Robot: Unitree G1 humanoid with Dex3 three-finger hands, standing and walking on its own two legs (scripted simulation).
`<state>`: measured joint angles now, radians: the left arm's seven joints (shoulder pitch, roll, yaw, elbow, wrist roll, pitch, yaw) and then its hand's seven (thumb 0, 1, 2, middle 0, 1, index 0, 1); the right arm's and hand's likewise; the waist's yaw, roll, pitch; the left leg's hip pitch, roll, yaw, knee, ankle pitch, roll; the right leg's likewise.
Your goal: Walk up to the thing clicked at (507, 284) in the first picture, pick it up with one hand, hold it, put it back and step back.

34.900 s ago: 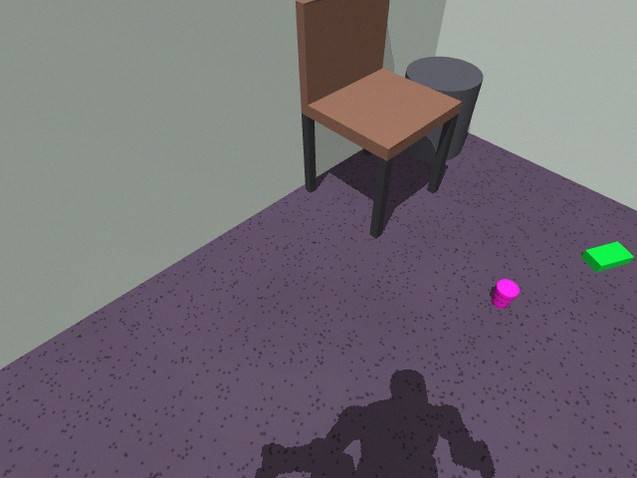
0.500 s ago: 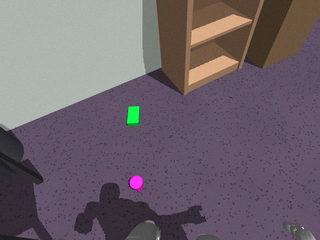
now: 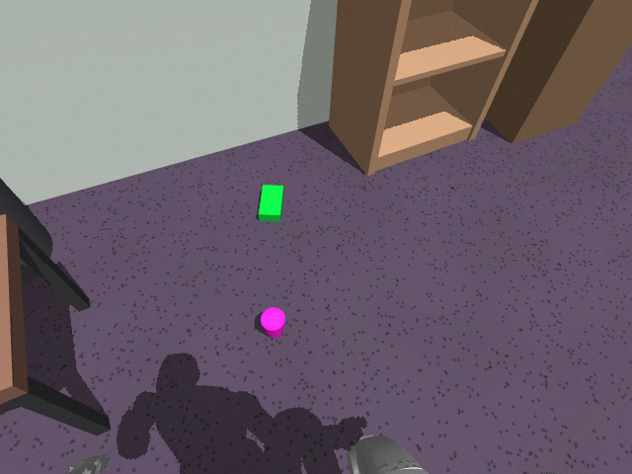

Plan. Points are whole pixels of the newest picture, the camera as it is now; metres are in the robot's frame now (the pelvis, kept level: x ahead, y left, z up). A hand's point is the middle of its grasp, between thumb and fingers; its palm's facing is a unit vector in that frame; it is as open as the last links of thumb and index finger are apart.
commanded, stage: step back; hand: left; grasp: from above
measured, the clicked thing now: (273, 324) +0.60 +0.14 -0.72
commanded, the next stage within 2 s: none
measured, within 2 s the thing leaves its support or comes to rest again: neither
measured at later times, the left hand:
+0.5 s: hand out of the picture -0.03 +0.26 -0.13, palm faces -0.08 -0.90 -0.43, open 7.4 cm
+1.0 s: hand out of the picture -0.23 +0.27 -0.16, palm faces -0.15 -0.90 -0.40, open 7.4 cm
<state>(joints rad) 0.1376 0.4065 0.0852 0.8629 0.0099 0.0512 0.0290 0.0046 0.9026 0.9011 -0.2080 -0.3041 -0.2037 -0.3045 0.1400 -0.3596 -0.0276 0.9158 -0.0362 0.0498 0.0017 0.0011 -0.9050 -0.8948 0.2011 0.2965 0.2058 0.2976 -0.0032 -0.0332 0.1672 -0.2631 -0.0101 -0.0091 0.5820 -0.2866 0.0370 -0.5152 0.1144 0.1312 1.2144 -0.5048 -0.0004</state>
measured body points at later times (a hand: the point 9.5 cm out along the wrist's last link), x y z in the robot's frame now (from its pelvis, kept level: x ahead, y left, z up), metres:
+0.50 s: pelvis -0.15 +0.00 +0.00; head -0.09 -0.02 +0.44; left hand -0.02 +0.30 -0.10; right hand -0.09 -0.32 -0.14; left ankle -0.18 +0.13 -0.68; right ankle -0.12 -0.13 -0.73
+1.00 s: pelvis -0.34 +0.01 -0.02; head -0.29 -0.01 +0.43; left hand -0.22 +0.31 -0.13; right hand -0.24 -0.33 -0.12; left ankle -0.20 +0.13 -0.73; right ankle -0.38 -0.11 -0.74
